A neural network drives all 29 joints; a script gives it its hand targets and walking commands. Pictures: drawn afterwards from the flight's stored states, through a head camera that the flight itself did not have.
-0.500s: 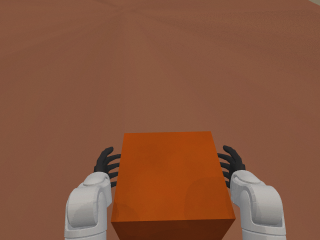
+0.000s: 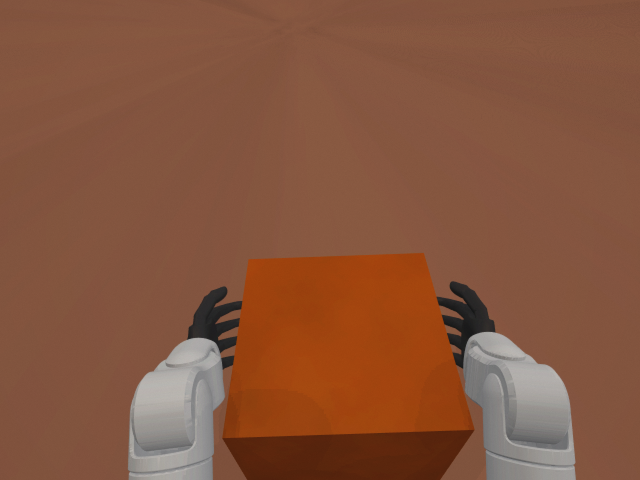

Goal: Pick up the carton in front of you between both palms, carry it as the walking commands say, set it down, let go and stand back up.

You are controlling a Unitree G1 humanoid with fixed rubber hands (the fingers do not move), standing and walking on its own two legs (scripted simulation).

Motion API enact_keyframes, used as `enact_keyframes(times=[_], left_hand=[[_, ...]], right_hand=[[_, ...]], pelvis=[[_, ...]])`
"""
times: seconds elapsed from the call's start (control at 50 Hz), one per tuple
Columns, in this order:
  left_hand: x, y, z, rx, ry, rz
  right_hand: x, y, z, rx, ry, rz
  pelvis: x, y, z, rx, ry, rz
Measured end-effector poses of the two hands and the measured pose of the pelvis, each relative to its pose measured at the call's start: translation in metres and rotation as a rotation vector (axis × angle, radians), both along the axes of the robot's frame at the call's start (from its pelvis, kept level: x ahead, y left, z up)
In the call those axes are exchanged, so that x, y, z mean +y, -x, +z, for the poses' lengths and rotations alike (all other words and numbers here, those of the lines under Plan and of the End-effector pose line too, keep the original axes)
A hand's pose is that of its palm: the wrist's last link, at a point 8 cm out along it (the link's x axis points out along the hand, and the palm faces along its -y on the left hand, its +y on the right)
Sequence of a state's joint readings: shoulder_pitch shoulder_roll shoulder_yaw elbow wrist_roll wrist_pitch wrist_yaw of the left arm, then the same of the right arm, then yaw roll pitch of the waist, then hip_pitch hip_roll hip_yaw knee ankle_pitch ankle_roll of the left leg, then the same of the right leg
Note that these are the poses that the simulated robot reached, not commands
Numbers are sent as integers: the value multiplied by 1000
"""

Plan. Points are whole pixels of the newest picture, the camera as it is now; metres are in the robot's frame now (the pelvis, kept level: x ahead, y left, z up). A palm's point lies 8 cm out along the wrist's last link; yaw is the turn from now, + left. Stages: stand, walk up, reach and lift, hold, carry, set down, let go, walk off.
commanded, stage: carry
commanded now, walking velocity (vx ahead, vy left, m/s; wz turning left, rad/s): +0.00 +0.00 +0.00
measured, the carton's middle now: (340, 383) +0.26 +0.00 -0.01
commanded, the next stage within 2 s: none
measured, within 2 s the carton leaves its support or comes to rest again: neither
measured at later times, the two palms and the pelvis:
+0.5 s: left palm (229, 198) +0.53 +0.17 +0.07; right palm (423, 196) +0.51 -0.13 +0.07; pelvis +0.25 +0.03 -0.01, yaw -4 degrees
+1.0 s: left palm (248, 189) +0.56 +0.14 +0.05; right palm (434, 193) +0.53 -0.16 +0.05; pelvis +0.29 +0.02 -0.02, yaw -5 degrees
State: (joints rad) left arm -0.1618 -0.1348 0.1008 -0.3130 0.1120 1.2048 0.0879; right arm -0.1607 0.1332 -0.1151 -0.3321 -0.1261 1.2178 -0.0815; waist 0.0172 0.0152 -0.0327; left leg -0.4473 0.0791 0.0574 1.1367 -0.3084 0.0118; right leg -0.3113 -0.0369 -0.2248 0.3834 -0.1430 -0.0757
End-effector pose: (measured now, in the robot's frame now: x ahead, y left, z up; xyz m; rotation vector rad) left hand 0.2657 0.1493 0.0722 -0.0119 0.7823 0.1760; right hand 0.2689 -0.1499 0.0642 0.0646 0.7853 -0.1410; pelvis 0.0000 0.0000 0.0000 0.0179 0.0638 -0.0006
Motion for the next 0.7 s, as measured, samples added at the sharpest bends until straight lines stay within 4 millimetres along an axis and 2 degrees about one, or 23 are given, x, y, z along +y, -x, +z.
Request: enact_keyframes(times=[0.1, 0.2, 0.28, 0.32, 0.38, 0.44, 0.62, 0.7], left_hand=[[-3, -61, 15, -43, -7, -10], [0, -128, 25, -104, 6, -46], [10, -184, 16, -135, 32, -66], [15, -207, 5, -114, 63, -55], [19, -228, -7, -49, 73, -52], [19, -244, -11, -17, 66, -59], [8, -291, 13, -107, 40, -71], [2, -301, 10, -91, 32, -80]], right_hand=[[-3, -57, 13, -44, -2, -6], [0, -114, 25, -104, 7, -45], [10, -164, 24, -135, 34, -67], [16, -187, 20, -114, 61, -60], [19, -209, 11, -49, 67, -60], [19, -224, 7, -17, 62, -65], [8, -267, 21, -107, 37, -76], [3, -275, 17, -91, 33, -82]], pelvis=[[0, -58, 9, 5, -16, -17], [11, -121, 4, -3, -1, -24], [25, -176, -13, -24, 24, -45], [28, -195, -16, -20, 2, -51], [31, -214, -12, -10, 4, -64], [33, -230, -7, -7, 13, -70], [26, -277, -9, 5, 6, -69], [23, -289, -11, 10, 8, -73]])
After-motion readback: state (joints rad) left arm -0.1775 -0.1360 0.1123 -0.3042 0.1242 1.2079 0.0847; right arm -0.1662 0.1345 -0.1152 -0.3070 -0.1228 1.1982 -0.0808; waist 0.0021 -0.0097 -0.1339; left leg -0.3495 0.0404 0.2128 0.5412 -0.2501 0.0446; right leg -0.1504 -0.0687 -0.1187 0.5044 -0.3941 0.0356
